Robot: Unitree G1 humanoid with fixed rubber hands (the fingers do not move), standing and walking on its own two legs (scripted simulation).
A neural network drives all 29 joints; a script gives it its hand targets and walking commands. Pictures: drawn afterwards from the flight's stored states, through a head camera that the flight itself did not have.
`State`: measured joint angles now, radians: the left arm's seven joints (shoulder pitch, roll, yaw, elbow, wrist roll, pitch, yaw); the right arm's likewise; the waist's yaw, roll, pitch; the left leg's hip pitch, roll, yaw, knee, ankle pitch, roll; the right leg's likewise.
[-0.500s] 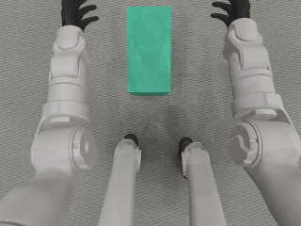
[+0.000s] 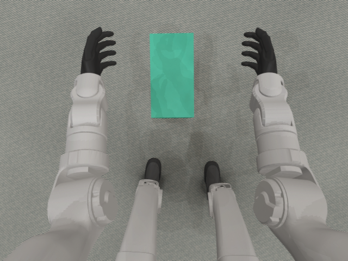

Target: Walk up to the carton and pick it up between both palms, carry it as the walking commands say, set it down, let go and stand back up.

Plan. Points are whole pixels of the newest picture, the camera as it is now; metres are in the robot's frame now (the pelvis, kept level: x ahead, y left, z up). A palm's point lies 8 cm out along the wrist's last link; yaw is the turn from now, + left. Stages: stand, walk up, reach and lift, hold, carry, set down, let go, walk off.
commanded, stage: let go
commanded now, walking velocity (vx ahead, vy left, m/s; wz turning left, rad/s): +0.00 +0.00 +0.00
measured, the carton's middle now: (172, 83) +0.52 +0.05 -0.56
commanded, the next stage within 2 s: stand in 1.18 s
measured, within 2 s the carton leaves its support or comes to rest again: neither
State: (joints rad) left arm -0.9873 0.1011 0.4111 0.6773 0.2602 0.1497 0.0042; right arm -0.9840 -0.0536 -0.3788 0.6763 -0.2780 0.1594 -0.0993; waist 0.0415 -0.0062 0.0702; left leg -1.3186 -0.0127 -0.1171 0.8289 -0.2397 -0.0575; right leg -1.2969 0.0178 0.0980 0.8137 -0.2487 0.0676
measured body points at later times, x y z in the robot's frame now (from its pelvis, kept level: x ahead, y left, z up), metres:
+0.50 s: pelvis +0.04 -0.01 +0.06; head +0.16 -0.01 +0.49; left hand +0.28 +0.21 -0.03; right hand +0.29 -0.22 -0.03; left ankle +0.05 +0.14 -0.67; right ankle +0.04 -0.15 -0.67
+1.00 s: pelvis +0.06 +0.00 +0.08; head +0.07 +0.00 +0.52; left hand +0.24 +0.23 +0.00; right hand +0.23 -0.23 +0.00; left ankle +0.05 +0.14 -0.67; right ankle +0.04 -0.15 -0.67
